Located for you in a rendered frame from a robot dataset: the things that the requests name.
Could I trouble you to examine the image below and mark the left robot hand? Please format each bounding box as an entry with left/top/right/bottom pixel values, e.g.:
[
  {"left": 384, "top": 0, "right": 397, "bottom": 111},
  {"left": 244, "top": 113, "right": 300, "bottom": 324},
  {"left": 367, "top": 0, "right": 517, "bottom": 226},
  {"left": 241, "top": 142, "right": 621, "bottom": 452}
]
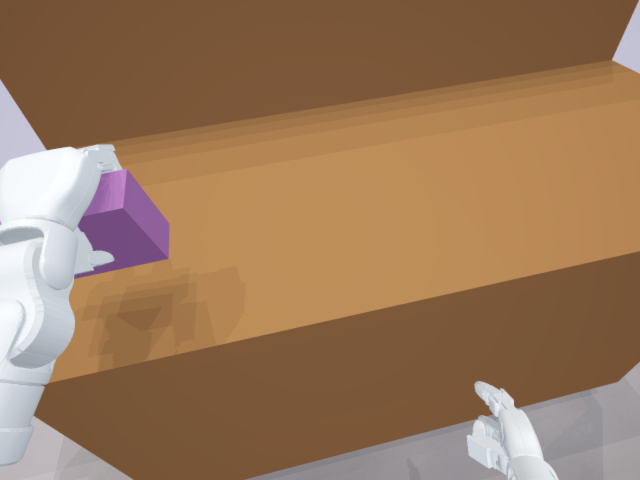
[{"left": 0, "top": 144, "right": 123, "bottom": 275}]

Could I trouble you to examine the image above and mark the robot left forearm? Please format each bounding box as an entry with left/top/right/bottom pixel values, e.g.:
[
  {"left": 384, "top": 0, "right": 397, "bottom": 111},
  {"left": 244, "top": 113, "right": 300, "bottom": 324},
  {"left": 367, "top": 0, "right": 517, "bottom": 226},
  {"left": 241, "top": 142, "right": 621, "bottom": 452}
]
[{"left": 0, "top": 218, "right": 78, "bottom": 467}]

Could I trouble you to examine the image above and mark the robot right forearm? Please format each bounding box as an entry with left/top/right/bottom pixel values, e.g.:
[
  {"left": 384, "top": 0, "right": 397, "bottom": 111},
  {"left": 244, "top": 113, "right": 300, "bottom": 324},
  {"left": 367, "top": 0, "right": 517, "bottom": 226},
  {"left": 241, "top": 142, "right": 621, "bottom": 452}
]
[{"left": 506, "top": 455, "right": 559, "bottom": 480}]

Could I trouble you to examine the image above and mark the right robot hand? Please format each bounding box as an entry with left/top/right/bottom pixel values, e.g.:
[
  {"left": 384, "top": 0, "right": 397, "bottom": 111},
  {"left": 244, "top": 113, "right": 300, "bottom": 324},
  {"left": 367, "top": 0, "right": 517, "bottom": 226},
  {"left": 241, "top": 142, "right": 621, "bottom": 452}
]
[{"left": 467, "top": 381, "right": 544, "bottom": 475}]

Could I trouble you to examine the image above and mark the sponge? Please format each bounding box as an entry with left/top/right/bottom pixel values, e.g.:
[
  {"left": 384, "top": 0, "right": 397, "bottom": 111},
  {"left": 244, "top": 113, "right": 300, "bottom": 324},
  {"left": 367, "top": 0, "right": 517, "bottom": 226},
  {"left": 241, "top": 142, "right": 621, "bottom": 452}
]
[{"left": 0, "top": 169, "right": 169, "bottom": 279}]

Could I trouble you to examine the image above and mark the table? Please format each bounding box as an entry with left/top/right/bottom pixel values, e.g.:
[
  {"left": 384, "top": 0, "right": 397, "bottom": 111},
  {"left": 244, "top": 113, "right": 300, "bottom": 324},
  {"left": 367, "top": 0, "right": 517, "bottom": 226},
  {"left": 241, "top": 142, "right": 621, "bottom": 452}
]
[{"left": 0, "top": 0, "right": 640, "bottom": 480}]

